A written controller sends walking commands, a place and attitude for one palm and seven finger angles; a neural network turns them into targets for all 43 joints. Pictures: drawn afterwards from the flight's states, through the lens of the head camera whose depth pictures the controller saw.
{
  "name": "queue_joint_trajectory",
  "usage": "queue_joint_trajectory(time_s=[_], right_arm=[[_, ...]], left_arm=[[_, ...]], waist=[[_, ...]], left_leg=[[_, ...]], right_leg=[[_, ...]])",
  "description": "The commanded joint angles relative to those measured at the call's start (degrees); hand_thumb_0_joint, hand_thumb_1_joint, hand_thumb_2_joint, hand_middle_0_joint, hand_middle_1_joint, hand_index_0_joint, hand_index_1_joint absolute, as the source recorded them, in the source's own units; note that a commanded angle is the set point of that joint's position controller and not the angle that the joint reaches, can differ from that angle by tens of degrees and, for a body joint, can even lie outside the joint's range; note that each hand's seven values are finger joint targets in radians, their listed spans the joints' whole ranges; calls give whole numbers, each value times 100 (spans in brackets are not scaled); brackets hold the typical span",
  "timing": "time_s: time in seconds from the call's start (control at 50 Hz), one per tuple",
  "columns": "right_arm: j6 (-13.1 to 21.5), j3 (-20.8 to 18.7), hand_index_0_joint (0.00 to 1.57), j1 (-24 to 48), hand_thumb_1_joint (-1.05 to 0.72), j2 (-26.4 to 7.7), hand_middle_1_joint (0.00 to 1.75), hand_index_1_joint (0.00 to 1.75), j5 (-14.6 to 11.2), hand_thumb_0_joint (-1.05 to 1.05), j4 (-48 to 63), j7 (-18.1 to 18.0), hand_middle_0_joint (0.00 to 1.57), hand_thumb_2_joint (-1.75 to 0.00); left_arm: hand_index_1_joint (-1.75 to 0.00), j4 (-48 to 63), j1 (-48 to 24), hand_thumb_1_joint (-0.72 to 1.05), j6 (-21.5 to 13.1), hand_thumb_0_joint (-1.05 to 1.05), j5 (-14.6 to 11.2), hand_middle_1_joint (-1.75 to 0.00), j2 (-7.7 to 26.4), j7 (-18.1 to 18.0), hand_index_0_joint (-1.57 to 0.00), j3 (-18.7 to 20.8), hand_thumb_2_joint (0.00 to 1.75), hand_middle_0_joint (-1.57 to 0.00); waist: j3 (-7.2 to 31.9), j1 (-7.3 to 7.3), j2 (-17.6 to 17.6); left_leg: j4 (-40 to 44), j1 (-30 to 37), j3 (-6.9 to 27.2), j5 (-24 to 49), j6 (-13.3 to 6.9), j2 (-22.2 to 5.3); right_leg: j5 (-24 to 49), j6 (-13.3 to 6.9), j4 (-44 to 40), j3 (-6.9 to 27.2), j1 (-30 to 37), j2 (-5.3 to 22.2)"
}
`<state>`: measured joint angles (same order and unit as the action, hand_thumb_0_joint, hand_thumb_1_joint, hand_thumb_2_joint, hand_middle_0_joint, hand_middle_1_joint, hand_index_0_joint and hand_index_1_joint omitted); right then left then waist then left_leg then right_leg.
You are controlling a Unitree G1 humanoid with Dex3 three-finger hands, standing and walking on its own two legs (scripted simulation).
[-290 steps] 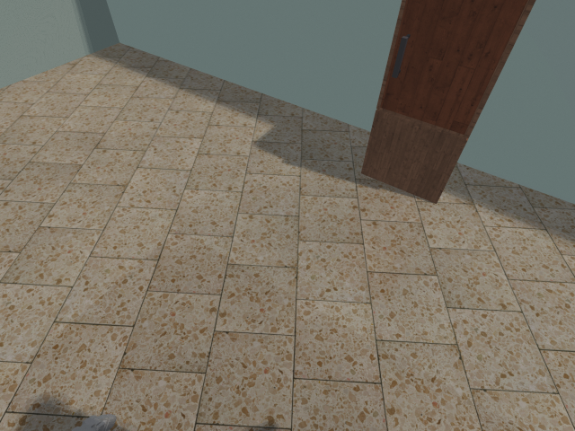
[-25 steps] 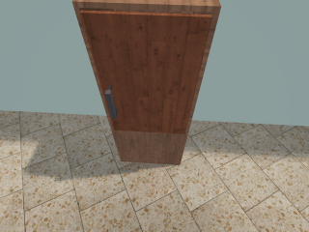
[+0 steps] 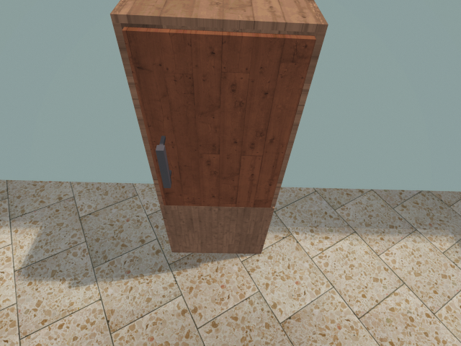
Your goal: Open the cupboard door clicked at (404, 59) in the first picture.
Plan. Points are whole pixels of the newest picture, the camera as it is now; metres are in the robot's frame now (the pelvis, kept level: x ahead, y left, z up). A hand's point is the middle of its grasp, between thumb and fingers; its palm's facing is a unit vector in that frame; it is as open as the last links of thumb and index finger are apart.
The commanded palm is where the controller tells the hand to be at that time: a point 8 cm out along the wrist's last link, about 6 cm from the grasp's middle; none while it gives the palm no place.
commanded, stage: look again from close up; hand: left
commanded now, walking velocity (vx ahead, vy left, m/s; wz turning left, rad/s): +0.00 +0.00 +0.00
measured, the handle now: (165, 162) +0.58 +0.22 -0.10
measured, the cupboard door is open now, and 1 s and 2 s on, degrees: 0 0 0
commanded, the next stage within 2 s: shuffle to correct the standing spot in 0.64 s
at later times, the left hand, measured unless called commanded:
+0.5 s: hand out of the picture +0.02 +0.21 -0.17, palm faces +0.04 -0.96 -0.27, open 7.4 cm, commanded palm none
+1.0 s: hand out of the picture -0.09 +0.16 -0.18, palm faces +0.06 -0.99 -0.16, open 7.4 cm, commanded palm none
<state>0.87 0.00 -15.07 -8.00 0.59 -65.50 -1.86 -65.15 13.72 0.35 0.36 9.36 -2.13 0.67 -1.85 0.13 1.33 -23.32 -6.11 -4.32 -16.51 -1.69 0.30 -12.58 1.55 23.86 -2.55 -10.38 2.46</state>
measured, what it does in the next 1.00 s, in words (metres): shifts its weight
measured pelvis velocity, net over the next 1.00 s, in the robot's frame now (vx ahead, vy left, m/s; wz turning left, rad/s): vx -0.06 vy -0.01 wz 0.01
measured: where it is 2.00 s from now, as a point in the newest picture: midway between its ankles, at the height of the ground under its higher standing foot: outside the picture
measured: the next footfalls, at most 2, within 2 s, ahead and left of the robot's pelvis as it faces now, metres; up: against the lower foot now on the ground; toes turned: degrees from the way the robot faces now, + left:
left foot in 1.38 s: +0.07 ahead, +0.10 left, +0.00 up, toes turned +8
right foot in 1.80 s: +0.19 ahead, -0.12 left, +0.00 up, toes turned -7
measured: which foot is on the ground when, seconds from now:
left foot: down 0.00-1.00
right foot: down 0.00-1.00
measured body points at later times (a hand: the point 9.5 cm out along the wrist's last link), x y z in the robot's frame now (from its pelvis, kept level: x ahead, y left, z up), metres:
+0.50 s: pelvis -0.04 -0.01 -0.01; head -0.06 +0.00 +0.44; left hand +0.02 +0.26 -0.15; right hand +0.04 -0.27 -0.14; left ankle -0.04 +0.09 -0.74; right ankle +0.00 -0.14 -0.74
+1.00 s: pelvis -0.06 -0.01 +0.00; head -0.07 +0.00 +0.45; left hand -0.10 +0.21 -0.17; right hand -0.09 -0.23 -0.16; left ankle -0.04 +0.09 -0.74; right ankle +0.00 -0.13 -0.74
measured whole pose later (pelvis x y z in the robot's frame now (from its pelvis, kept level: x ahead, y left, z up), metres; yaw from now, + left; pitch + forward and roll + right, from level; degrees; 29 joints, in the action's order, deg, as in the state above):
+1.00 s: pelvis -0.06 -0.01 +0.00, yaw +1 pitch -2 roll -1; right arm -1.2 -0.7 -21.5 -8.9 1.6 -63.6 -0.3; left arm -62.2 22.7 1.1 1.2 8.9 -0.7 1.1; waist 0.0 -0.3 0.6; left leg -29.0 -11.9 -3.1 -17.7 -2.1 -0.5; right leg -18.2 -0.3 28.5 -2.9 -15.1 1.4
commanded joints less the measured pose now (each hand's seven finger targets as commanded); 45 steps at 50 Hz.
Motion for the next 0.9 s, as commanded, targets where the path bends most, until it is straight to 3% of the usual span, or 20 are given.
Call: queue_joint_trajectory(time_s=[0.0,0.06,0.08,0.1,0.12,0.14,0.16,0.2,0.24,0.32,0.36,0.52,0.62,0.72,0.76,0.82,0.88], right_arm=[[66,-87,20,-397,-90,-551,30,30,-18,0,103,-63,20,-90],[69,-88,20,-450,-90,-517,30,30,-24,0,58,-69,20,-90],[86,-138,20,-120,-90,-1320,30,30,7,0,755,23,20,-90],[256,-278,20,-227,-90,-1372,30,30,80,0,894,-38,20,-90],[308,-376,20,-281,-90,-1344,30,30,80,0,825,-114,20,-90],[300,-341,20,-358,-90,-1299,30,30,48,0,832,-148,20,-90],[278,-353,20,-424,-90,-1255,30,30,32,0,892,-153,20,-90],[182,-352,20,-349,-90,-1152,30,30,37,0,993,-128,20,-90],[136,-378,20,-254,-90,-1203,30,30,28,0,1070,-105,20,-90],[87,-328,20,-76,-90,-1200,30,30,40,0,1106,-32,20,-90],[88,-320,20,24,-90,-1305,30,30,41,0,1126,-9,20,-90],[22,-266,20,162,-90,-1403,30,30,50,0,1070,98,20,-90],[10,-239,20,115,-90,-1373,30,30,45,0,974,122,20,-90],[-19,-215,20,-55,-90,-1239,30,30,34,0,808,130,20,-90],[-83,-159,20,-279,-90,-985,30,30,59,0,657,138,20,-90],[-156,-190,20,-462,-90,-974,30,30,91,0,590,134,20,-90],[-128,-190,20,-597,-90,-854,30,30,84,0,516,112,20,-90]], left_arm=[[-30,113,386,90,-50,0,10,-30,417,-14,-20,33,90,-20],[-30,78,420,90,-53,0,3,-30,405,-13,-20,23,90,-20],[-30,695,268,90,-180,0,83,-30,1430,-19,-20,-10,90,-20],[-30,755,427,90,-198,0,68,-30,1031,-36,-20,138,90,-20],[-30,756,364,90,-209,0,89,-30,1094,-26,-20,205,90,-20],[-30,804,409,90,-203,0,61,-30,974,-26,-20,131,90,-20],[-30,877,474,90,-200,0,61,-30,911,-22,-20,139,90,-20],[-30,940,485,90,-132,0,76,-30,874,-7,-20,161,90,-20],[-30,1027,403,90,-111,0,89,-30,967,0,-20,187,90,-20],[-30,1084,315,90,-108,0,72,-30,1043,19,-20,168,90,-20],[-30,1095,213,90,-127,0,66,-30,1136,29,-20,165,90,-20],[-30,1057,56,90,-137,0,69,-30,1279,64,-20,105,90,-20],[-30,965,122,90,-145,0,72,-30,1238,65,-20,79,90,-20],[-30,815,311,90,-141,0,72,-30,1094,50,-20,57,90,-20],[-30,693,549,90,-105,0,79,-30,831,43,-20,14,90,-20],[-30,667,762,90,-47,0,117,-30,812,52,-20,78,90,-20],[-30,623,941,90,-59,0,96,-30,685,80,-20,118,90,-20]], waist=[[-124,39,-344],[-150,43,-319],[-637,-73,-7],[266,22,-413],[832,-45,-667],[966,-41,-694],[1029,-46,-616],[616,-47,-233],[158,-53,-9],[-170,-36,-95],[-157,-39,-131],[-330,-55,-84],[-274,-47,-149],[-269,-43,-118],[-240,-44,-24],[-443,-19,30],[-671,-19,-11]], left_leg=[[546,-300,593,1676,35,-722],[568,-288,575,1595,34,-721],[486,-649,779,2089,130,-434],[-61,-444,803,2853,30,-663],[-256,-34,827,3657,-10,-726],[-326,137,810,3781,-81,-789],[-408,134,819,3636,-120,-794],[-422,-379,723,2402,-161,-685],[-324,-778,682,1735,-157,-617],[-76,-975,693,975,-139,-604],[5,-938,699,904,-124,-609],[414,-966,743,-301,-60,-557],[546,-1021,785,-469,-28,-561],[598,-1067,789,-565,-8,-539],[526,-1079,707,-1023,18,-487],[470,-1391,742,-1832,-47,-481],[338,-1435,726,-1608,-105,-464]], right_leg=[[1030,-177,-241,304,236,419],[1005,-172,-275,290,245,421],[1125,-297,152,174,8,173],[1030,-325,586,222,166,328],[1428,-412,775,186,149,308],[1260,-413,717,165,94,293],[1226,-430,668,155,74,265],[1176,-427,561,194,65,303],[1241,-444,538,283,-23,353],[816,-389,307,367,-133,366],[798,-364,217,413,-109,381],[-442,-280,-392,594,-333,416],[-547,-238,-526,584,-257,433],[-702,-203,-642,577,-251,454],[-1350,-170,-683,587,-291,421],[-2223,-203,-657,612,-495,359],[-2019,-322,-481,661,-600,333]])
